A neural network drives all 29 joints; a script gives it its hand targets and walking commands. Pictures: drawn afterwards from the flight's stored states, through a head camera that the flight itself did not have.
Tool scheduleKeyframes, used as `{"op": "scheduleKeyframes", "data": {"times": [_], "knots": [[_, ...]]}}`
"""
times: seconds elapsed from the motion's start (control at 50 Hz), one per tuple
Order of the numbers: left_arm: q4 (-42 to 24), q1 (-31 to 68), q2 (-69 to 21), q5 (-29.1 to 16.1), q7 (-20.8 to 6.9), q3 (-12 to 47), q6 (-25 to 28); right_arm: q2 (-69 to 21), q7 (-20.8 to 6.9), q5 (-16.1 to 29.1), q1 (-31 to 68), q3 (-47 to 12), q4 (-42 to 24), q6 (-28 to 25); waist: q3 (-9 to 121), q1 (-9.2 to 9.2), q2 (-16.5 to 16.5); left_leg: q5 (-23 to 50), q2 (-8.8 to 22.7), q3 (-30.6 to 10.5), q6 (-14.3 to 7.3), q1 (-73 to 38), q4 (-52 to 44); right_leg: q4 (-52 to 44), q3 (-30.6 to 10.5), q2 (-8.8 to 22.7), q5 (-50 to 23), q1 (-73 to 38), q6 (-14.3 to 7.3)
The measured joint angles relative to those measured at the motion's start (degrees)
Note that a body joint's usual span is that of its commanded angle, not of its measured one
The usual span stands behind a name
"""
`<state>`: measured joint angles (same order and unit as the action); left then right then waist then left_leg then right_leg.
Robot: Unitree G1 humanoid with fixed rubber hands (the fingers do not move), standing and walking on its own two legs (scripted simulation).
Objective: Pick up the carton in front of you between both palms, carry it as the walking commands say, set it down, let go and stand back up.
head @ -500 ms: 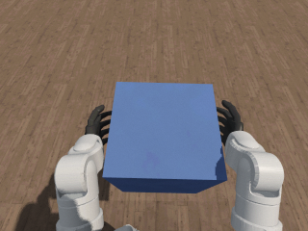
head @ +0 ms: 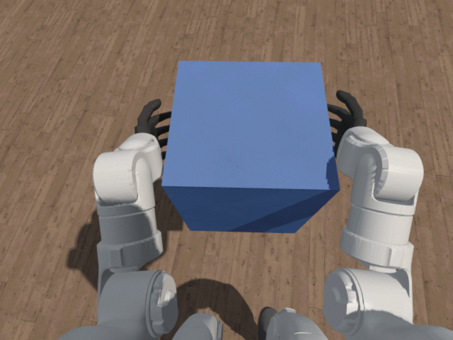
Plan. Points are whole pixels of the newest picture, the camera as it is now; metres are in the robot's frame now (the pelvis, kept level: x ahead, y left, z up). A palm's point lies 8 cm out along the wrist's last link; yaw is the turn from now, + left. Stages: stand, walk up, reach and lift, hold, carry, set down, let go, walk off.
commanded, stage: carry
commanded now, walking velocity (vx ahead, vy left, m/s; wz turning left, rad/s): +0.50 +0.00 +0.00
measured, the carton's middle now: (245, 159) +0.39 +0.03 +0.05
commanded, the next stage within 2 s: none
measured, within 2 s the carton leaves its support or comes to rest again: neither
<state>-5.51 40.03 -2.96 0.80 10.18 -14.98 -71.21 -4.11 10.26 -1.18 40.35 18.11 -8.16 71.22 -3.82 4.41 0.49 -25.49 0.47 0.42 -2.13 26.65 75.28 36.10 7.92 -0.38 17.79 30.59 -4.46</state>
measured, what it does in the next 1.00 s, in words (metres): climbs: left foot, then right foot 0.03 m higher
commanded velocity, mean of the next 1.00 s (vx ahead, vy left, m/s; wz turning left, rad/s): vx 0.50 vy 0.00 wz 0.00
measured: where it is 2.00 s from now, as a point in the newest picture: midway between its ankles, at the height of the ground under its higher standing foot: (250, 124)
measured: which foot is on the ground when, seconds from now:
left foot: up 0.00-0.26, down 0.28-0.74, up 0.76-1.00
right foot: down 0.00-0.30, up 0.32-0.70, down 0.72-1.00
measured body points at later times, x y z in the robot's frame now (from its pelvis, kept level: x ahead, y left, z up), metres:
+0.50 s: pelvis +0.33 +0.04 +0.04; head +0.38 +0.05 +0.49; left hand +0.72 +0.15 +0.17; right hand +0.68 -0.15 +0.18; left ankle +0.33 +0.11 -0.69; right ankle +0.32 -0.08 -0.59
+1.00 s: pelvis +0.62 -0.02 +0.08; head +0.68 -0.02 +0.52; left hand +0.98 +0.17 +0.21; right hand +1.01 -0.13 +0.21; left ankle +0.68 +0.12 -0.58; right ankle +0.62 -0.07 -0.66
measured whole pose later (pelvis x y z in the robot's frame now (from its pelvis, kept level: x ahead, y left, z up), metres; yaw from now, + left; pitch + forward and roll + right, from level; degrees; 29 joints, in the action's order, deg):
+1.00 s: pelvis +0.62 -0.02 +0.08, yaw +1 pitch +5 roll +2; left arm -6.5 37.6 -2.8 -1.4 9.7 -15.5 -69.2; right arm -7.3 8.9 -4.6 36.2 17.5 -11.6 69.0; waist -1.6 5.8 -0.9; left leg -19.4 1.2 1.9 -2.0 42.7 63.8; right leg 27.1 6.0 -1.5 20.3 18.3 -5.9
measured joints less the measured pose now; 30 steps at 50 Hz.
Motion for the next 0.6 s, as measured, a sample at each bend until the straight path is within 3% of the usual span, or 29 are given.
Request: {"op": "scheduleKeyframes", "data": {"times": [0.04,0.12,0.22,0.26,0.3,0.36,0.4,0.5,0.6], "knots": [[-2.4,-1.2,-0.7,-0.6,0.3,-0.3,0.3,-2.2,-0.3,-0.9,-1.0,1.5,-2.9,-0.3,-1.2,0.50,-0.3,1.3,-0.3,0.1,-0.4,6.3,1.0,-3.4,-0.2,0.0,0.6,-3.1,0.0],[-8.1,-3.5,-2.8,-1.6,-0.2,-1.8,2.0,-4.9,-1.5,-2.1,-4.3,1.1,-9.3,-2.7,-2.2,1.20,-0.8,2.1,0.5,1.6,-0.3,14.2,-7.7,-7.8,-0.9,0.2,2.8,-9.4,0.6],[-11.2,-4.9,-2.3,-2.3,-0.8,-0.4,2.3,-4.9,-1.8,-2.4,-7.9,-1.5,-13.7,-3.8,-0.2,1.17,-1.4,9.1,0.8,3.4,-0.8,14.8,-28.3,-10.7,-2.3,0.8,8.0,-18.1,2.5],[-9.9,-4.4,-0.9,-2.4,-0.8,0.5,1.8,-3.9,-1.8,-2.7,-7.5,-2.4,-12.4,-3.2,1.5,-0.15,-1.6,12.6,0.0,5.4,-1.2,10.7,-37.6,-7.9,-2.3,1.6,11.6,-20.6,3.4],[-7.0,-3.4,1.3,-2.4,-1.2,1.0,1.4,-3.0,-1.4,-3.2,-6.0,-3.5,-8.9,-3.1,2.2,-2.58,-3.0,10.9,-1.3,7.1,-1.8,7.9,-36.9,4.0,-3.5,3.6,12.8,-18.9,3.5],[-3.4,-3.3,2.6,-2.2,-1.5,1.0,-0.3,-2.0,-0.8,-2.6,-4.7,-4.3,-3.7,-1.6,3.0,-6.46,-1.7,6.0,-1.4,6.8,-2.1,4.6,-35.8,31.1,-8.3,0.8,11.2,-8.7,2.7],[-3.0,-3.0,1.2,-1.0,-1.5,0.1,-1.3,-1.5,-0.4,-1.6,-4.9,-3.8,-3.2,-0.6,3.0,-8.11,-0.6,5.6,-1.5,5.9,-1.6,1.5,-38.5,40.0,-8.4,-0.2,9.1,-2.1,2.3],[-3.3,-2.5,-1.5,1.9,-1.6,-1.5,-1.3,-0.7,-0.2,0.5,-4.0,-2.3,-1.5,-1.2,3.2,-10.05,-0.2,4.0,-1.2,5.0,-1.8,-6.5,-45.3,36.4,-6.5,1.2,3.9,9.7,1.9],[-4.9,-2.8,-1.8,2.9,-1.6,-1.7,-1.6,-0.5,-0.2,1.5,-2.8,-2.2,-0.3,-1.9,4.5,-9.75,-0.8,1.0,-1.3,3.6,-0.7,-14.8,-50.3,24.0,-4.7,2.6,0.1,14.3,2.3]]}}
